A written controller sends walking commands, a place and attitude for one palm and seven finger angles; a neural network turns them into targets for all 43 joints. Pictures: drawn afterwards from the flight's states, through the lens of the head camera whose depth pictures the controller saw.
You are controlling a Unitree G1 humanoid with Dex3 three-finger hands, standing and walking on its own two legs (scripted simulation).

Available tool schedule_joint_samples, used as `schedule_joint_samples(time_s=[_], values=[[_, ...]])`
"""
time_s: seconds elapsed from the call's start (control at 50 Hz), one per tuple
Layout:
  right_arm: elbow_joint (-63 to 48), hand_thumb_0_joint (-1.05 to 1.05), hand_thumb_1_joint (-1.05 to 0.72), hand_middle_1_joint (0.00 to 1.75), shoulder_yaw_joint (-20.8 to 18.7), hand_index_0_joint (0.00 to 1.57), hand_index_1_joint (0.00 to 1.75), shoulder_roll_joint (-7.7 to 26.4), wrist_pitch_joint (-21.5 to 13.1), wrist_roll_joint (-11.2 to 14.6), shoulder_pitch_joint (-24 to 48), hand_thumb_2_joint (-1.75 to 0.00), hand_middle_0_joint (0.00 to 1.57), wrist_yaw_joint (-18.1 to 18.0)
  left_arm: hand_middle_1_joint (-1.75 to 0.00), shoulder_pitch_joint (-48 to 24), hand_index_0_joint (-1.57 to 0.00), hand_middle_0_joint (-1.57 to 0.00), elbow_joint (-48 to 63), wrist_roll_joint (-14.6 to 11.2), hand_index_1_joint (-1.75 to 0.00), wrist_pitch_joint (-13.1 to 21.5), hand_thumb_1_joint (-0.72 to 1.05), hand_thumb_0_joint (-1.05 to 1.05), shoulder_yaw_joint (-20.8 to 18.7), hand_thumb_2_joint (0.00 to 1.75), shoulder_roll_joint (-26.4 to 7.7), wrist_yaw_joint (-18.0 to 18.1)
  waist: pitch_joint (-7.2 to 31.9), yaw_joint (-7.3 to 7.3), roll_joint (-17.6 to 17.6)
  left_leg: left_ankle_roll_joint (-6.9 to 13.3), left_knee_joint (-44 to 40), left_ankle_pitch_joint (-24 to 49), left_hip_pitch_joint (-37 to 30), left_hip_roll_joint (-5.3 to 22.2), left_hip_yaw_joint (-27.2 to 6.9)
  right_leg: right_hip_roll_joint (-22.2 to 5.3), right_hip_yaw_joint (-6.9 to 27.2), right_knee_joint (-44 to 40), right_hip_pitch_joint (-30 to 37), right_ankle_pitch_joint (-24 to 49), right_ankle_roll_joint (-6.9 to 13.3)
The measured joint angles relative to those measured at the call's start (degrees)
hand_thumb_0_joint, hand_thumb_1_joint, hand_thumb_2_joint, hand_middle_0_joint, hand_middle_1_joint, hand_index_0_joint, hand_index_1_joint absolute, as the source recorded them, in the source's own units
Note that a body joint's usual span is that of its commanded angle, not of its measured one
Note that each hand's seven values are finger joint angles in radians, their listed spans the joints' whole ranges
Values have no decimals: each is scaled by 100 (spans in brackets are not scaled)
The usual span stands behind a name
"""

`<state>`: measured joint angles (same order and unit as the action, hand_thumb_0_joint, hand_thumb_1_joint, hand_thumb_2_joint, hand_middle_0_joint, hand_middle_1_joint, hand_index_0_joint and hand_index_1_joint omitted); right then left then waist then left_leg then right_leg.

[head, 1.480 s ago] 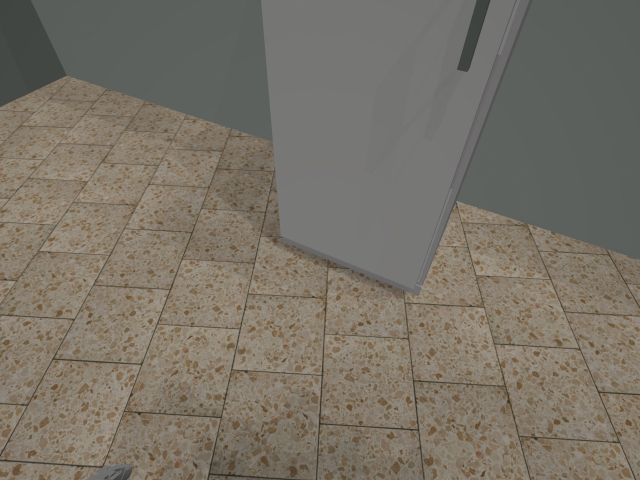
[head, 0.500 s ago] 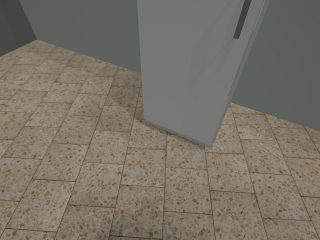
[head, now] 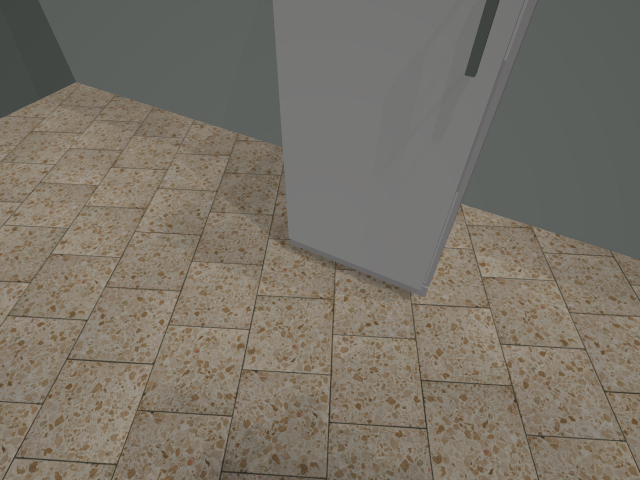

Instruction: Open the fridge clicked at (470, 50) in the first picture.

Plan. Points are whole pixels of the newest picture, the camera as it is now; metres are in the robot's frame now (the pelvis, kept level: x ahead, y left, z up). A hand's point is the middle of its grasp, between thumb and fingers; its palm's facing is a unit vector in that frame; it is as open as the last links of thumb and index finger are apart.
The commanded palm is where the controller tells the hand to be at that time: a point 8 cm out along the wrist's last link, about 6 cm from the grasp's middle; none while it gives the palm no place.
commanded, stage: look at it before walking up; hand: right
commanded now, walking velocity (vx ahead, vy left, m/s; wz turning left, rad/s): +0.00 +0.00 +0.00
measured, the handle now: (493, 3) +0.88 -0.27 +0.25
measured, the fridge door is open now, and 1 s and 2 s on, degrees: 0 0 0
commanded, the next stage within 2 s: walk to a spot facing it in 0.06 s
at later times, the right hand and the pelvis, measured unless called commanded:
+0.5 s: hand out of the picture +0.06 -0.20 -0.18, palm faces -0.13 +0.95 -0.27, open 7.4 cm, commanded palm none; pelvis -0.01 +0.01 -0.02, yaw +9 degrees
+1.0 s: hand out of the picture +0.11 -0.21 -0.19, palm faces -0.27 +0.94 -0.19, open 7.4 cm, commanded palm none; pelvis +0.06 -0.01 -0.01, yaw +23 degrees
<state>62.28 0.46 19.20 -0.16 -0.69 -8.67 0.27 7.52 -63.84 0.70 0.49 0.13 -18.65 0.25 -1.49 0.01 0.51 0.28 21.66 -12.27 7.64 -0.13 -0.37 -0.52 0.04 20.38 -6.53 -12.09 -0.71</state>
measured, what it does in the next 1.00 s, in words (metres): steps on the spot, turning left: right foot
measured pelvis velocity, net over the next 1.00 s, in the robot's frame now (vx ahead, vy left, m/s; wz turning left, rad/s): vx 0.06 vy -0.01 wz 0.40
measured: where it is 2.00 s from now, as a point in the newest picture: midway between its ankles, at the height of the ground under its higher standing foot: (307, 478)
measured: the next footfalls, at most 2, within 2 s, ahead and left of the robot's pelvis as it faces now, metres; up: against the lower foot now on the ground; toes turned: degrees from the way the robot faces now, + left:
right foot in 1.00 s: +0.15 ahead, -0.10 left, +0.00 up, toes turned +21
left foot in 1.50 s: +0.23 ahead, +0.18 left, +0.00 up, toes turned +49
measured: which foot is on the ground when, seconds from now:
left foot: down 0.00-1.00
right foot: down 0.00-0.54, up 0.56-0.98, down 1.00-1.00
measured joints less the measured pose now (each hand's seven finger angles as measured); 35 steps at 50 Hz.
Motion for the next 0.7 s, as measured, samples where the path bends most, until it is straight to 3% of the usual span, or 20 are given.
schedule_joint_samples(time_s=[0.22, 0.4, 0.5, 0.54, 0.58, 0.62, 0.7], values=[[10, 0, -91, 30, -6, 20, 30, 9, 7, -3, -19, -90, 20, 1, -30, -17, -21, -20, -6, 0, -30, 0, 91, 0, -2, 90, 9, 2, 3, -20, -1, -19, -38, 26, -20, 10, -25, 10, -26, -26, 24, 12, 17], [-375, 0, -91, 30, -137, 20, 30, -214, 320, -32, -296, -90, 20, -3, -30, 28, -21, -20, 496, 25, -30, -136, 91, 0, -122, 90, 349, 103, -92, -88, 75, -22, 909, -265, 683, -129, -478, -104, -499, 688, -374, -374, 13], [-627, 0, -91, 30, -244, 20, 30, -442, 418, -43, -446, -90, 20, 76, -30, 139, -21, -20, 693, 50, -30, -170, 91, 0, -199, 90, 541, 94, -293, -138, 41, -70, 2147, -1108, 1168, -30, -61, -263, -836, 1187, -492, -651, -36], [-760, 0, -91, 30, -267, 20, 30, -529, 334, -67, -568, -90, 20, 105, -30, 215, -21, -20, 741, 46, -30, -222, 91, 0, -235, 90, 550, 78, -288, -155, -51, -16, 1727, -563, 1031, -3, 51, -410, -886, 1721, -730, -881, -99], [-802, 0, -91, 30, -264, 20, 30, -653, 253, -68, -605, -90, 20, 67, -30, 223, -21, -20, 737, 30, -30, -328, 91, 0, -288, 90, 531, 72, -324, -126, -209, 200, 1860, -631, 1117, -146, 129, -425, -513, 2790, -1219, -1430, -131], [-823, 0, -91, 30, -262, 20, 30, -772, 231, -53, -679, -90, 20, 42, -30, 245, -21, -20, 703, 40, -30, -399, 91, 0, -318, 90, 521, 44, -303, -150, -275, 322, 1650, -658, 1034, -252, 121, -339, -226, 3650, -1617, -1428, -142], [-778, 0, -91, 30, -258, 20, 30, -903, 136, -45, -918, -90, 20, 47, -30, 290, -21, -20, 740, 94, -30, -335, 91, 0, -353, 90, 524, -43, -156, -180, -201, 349, 871, -255, 774, -353, -106, -306, -163, 4069, -1985, -899, -216]])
